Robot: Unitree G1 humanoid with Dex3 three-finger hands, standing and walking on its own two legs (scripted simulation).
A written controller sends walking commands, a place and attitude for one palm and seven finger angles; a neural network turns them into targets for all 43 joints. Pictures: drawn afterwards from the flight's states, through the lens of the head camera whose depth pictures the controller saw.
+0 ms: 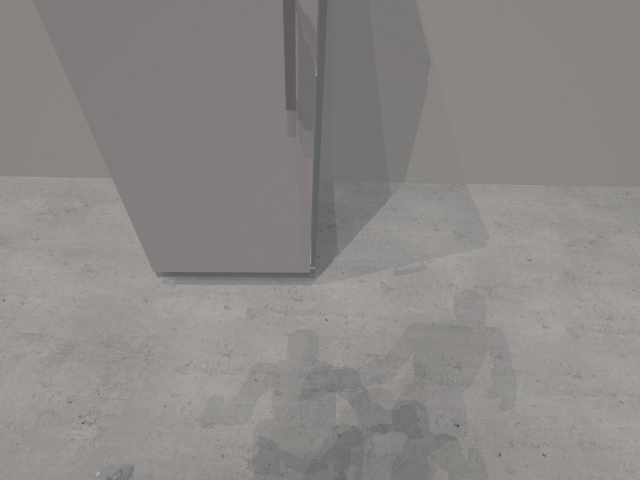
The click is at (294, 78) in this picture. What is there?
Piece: fridge door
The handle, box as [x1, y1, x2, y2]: [283, 0, 295, 109]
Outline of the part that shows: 283,0 286,109 295,109 294,0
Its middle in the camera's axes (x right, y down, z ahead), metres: -0.07 -0.41 +0.84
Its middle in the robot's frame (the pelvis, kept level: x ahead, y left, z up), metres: +0.92 +0.12 +0.14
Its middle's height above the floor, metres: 0.91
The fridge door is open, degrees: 0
